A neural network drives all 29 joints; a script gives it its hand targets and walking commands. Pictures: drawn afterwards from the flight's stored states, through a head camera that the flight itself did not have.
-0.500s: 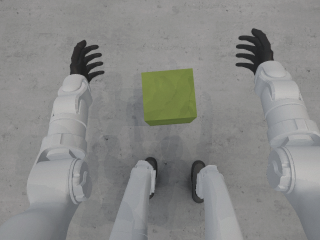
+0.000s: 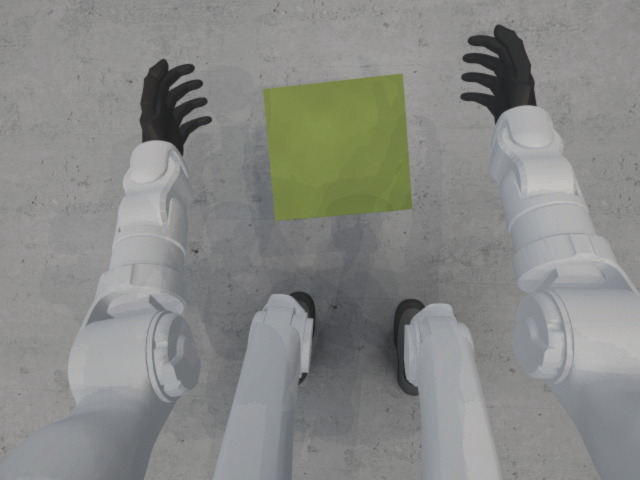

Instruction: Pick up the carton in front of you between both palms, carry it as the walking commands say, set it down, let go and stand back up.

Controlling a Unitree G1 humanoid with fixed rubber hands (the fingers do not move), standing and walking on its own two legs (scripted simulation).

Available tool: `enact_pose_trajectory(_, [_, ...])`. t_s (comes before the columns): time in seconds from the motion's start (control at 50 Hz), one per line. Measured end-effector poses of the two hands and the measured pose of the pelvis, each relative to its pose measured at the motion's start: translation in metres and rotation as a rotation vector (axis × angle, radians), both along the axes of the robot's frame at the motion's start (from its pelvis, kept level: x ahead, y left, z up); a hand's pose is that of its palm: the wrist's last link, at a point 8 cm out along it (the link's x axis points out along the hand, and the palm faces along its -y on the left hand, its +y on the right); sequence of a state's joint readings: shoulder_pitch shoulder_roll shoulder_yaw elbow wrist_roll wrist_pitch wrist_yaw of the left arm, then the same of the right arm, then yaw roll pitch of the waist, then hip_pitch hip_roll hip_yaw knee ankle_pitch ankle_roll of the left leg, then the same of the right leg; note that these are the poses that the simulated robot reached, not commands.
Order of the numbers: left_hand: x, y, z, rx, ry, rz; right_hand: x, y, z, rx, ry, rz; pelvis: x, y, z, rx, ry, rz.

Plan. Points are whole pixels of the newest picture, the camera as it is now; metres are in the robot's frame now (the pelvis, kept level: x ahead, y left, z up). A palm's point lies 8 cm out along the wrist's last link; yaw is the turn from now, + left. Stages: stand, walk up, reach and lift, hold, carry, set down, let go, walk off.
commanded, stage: reach and lift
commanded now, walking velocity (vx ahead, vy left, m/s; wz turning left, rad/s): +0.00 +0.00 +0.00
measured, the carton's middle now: (339, 160) +0.48 +0.04 -0.43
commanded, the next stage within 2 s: none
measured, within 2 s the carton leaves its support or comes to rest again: leaves its support in 1.38 s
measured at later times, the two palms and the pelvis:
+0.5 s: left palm (228, 163) +0.46 +0.22 -0.35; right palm (456, 142) +0.51 -0.14 -0.34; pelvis -0.05 +0.00 -0.17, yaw +0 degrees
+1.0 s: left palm (240, 160) +0.47 +0.20 -0.36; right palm (445, 144) +0.50 -0.13 -0.36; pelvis -0.05 +0.00 -0.18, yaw +0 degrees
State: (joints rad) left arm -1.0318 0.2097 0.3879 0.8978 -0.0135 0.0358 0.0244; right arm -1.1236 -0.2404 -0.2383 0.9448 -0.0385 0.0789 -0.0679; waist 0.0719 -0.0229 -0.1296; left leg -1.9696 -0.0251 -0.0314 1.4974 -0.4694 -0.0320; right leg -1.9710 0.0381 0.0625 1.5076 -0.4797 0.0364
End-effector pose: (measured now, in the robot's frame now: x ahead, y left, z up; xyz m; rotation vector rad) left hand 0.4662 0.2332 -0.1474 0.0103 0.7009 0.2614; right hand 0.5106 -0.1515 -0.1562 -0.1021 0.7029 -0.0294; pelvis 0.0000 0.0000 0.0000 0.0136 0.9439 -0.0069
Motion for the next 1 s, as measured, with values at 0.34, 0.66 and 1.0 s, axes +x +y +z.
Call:
enact_pose_trajectory(0.34, [-0.003, -0.004, -0.144, -0.012, 0.006, 0.004, -0.005, 0.003, -0.138, -0.001, -0.002, -0.004, -0.048, -0.003, -0.137, 0.001, -0.168, 0.006])
enact_pose_trajectory(0.66, [0.007, -0.016, -0.217, -0.004, 0.046, -0.031, -0.005, 0.003, -0.211, 0.008, 0.023, -0.014, -0.047, 0.002, -0.180, -0.005, -0.277, 0.006])
enact_pose_trajectory(1.0, [0.005, -0.028, -0.209, -0.019, 0.035, -0.049, -0.006, 0.021, -0.202, 0.028, 0.013, 0.018, -0.050, -0.002, -0.180, -0.001, -0.267, 0.006])
